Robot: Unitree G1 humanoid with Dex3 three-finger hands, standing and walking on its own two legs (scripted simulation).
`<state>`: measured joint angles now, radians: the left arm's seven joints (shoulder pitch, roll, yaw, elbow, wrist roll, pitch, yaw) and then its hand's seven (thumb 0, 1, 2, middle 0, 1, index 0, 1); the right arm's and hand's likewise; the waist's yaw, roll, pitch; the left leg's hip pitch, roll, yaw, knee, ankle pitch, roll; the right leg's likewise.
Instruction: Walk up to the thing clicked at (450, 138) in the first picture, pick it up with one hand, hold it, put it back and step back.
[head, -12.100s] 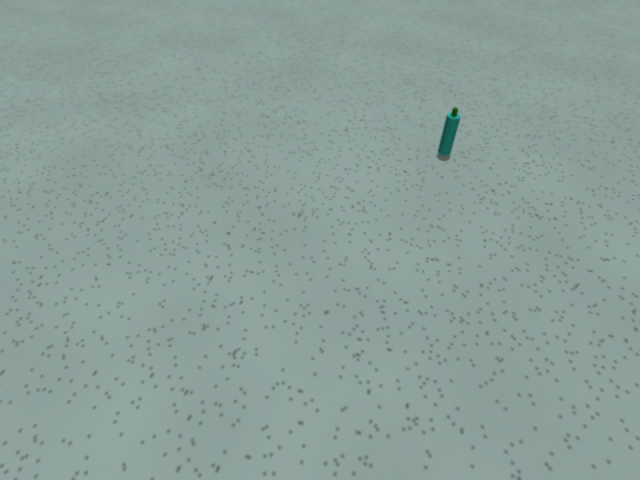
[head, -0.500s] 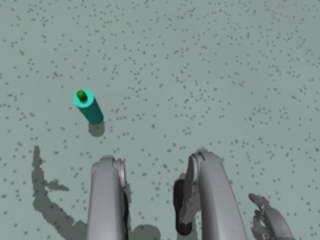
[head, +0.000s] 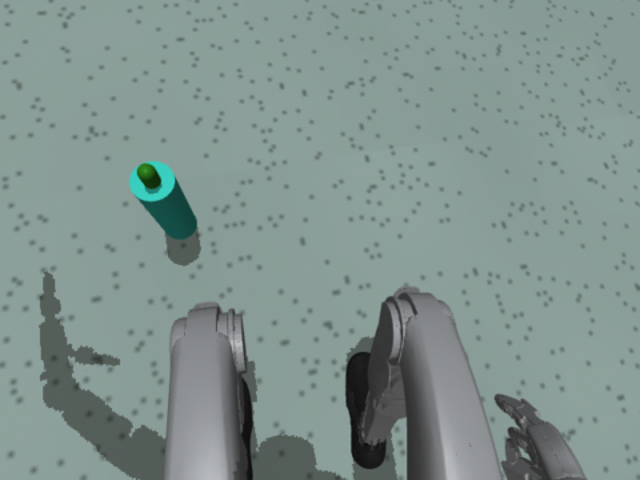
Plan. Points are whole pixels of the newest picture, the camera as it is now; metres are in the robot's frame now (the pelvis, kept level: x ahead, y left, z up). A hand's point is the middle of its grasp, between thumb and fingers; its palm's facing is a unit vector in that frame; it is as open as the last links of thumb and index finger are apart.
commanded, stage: go down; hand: left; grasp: from the side
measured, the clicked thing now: (165, 201) +0.52 +0.24 -0.27
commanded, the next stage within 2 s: approach in 0.30 s
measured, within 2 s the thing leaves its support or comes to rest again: neither
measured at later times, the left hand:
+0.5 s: hand out of the picture +0.43 +0.42 +0.01, palm faces +0.23 -0.97 -0.06, open 17.3 cm
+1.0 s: hand (74, 212) +0.46 +0.35 -0.19, palm faces +0.17 -0.99 +0.01, open 17.7 cm
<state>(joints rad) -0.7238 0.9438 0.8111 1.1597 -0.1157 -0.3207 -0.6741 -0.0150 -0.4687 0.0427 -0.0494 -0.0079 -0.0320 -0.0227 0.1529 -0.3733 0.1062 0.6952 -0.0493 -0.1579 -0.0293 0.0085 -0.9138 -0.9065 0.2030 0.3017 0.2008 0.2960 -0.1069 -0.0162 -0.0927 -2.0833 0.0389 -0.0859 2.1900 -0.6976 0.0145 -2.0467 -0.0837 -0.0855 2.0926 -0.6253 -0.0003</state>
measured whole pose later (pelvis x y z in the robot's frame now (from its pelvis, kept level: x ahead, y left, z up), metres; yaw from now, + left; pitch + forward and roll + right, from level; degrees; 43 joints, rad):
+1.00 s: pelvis -0.01 +0.01 -0.09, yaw -6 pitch +24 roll -13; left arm -0.81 0.99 0.79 1.38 -0.12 -0.72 -0.56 -0.02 -0.60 0.05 -0.07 -0.07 -0.05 -0.09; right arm -0.02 -0.39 0.33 0.62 -0.21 -0.07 0.04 0.01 -0.92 -0.91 0.20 0.30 0.20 0.30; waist -0.23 -0.17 0.18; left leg -2.24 0.04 -0.21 2.51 -0.71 0.02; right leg -2.15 -0.06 -0.17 2.32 -0.59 0.02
